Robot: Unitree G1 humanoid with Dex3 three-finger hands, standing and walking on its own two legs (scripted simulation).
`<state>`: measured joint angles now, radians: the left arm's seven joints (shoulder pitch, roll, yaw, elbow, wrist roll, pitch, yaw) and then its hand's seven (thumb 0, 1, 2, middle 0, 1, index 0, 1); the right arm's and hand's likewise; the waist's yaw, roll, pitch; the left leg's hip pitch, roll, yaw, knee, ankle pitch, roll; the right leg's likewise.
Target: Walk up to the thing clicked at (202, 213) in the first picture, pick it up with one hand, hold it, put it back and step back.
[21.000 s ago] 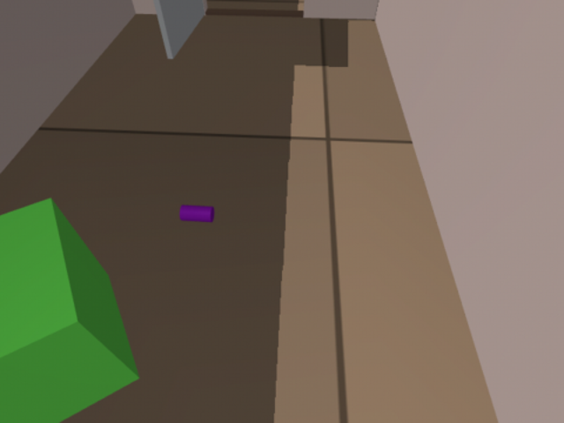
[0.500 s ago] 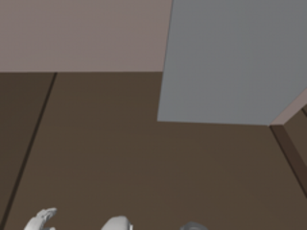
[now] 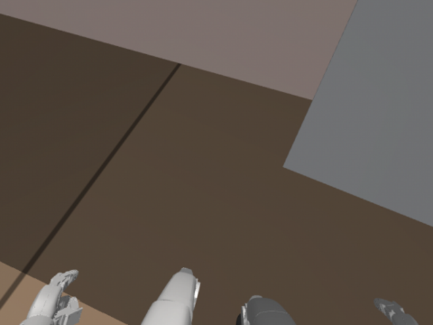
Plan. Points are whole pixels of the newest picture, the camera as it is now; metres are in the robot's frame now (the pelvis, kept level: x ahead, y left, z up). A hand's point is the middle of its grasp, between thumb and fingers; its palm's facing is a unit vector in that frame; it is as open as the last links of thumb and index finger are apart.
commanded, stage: walk up
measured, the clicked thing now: out of the picture +0.93 +1.23 -0.71
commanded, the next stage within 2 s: stand in 1.80 s
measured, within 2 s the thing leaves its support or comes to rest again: neither
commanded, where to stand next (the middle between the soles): +0.11 +0.02 m, yaw +46 degrees
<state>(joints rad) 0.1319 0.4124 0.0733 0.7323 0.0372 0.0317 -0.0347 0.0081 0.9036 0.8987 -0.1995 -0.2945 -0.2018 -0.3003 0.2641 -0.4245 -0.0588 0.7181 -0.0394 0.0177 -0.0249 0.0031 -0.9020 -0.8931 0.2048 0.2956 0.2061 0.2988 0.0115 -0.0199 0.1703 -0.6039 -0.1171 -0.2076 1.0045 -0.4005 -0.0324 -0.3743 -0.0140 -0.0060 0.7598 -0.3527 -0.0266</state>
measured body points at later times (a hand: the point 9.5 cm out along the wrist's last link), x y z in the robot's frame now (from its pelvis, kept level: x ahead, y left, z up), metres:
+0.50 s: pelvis +0.02 -0.01 +0.01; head +0.02 +0.01 +0.45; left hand -0.04 +0.33 -0.11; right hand +0.20 -0.30 -0.08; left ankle -0.02 +0.14 -0.71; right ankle +0.16 -0.12 -0.68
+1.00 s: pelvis +0.06 -0.03 +0.00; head +0.07 -0.01 +0.45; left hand -0.11 +0.28 -0.11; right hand +0.32 -0.24 -0.10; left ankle +0.00 +0.08 -0.71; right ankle +0.18 -0.12 -0.69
